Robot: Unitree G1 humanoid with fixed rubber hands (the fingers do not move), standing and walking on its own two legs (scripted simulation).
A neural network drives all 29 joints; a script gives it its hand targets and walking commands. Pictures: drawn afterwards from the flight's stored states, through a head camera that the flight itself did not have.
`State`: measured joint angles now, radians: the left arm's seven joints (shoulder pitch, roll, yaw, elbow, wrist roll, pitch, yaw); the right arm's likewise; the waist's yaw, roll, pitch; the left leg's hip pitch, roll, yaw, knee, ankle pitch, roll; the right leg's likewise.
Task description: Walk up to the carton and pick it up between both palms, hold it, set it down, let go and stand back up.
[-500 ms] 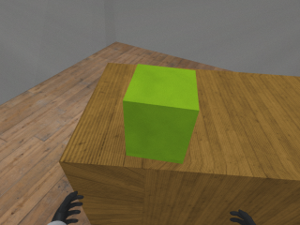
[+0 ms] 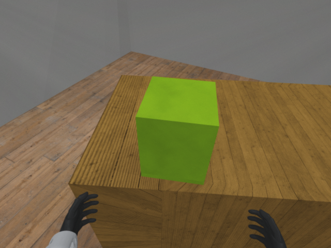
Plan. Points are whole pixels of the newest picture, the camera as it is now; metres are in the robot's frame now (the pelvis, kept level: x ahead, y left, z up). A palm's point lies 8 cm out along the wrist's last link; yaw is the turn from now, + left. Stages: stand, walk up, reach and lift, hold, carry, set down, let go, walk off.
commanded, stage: reach and lift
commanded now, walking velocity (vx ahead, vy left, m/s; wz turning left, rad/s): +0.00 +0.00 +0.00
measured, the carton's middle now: (177, 129) +0.48 -0.02 +0.03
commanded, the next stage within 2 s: none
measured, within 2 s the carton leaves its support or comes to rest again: neither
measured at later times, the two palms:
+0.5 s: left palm (73, 209) +0.22 +0.23 +0.03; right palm (268, 221) +0.19 -0.21 +0.03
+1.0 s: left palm (83, 166) +0.29 +0.21 +0.09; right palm (258, 173) +0.28 -0.20 +0.09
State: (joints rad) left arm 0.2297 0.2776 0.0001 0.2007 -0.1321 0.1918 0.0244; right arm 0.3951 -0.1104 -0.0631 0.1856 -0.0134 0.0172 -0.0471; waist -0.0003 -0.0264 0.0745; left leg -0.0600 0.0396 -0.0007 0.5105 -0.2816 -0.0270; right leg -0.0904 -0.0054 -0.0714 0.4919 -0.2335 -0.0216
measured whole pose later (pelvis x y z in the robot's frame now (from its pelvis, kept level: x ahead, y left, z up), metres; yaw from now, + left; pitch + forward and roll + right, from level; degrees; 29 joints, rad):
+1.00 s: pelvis +0.02 +0.00 +0.00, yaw +0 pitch -6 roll +0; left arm -0.08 0.33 0.00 0.04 -0.28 0.43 -0.01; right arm 0.01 -0.12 -0.06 -0.06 0.09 0.36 -0.14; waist 0.00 0.01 0.05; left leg -0.09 0.04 0.00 0.49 -0.29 -0.03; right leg -0.12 -0.01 -0.07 0.47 -0.24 -0.02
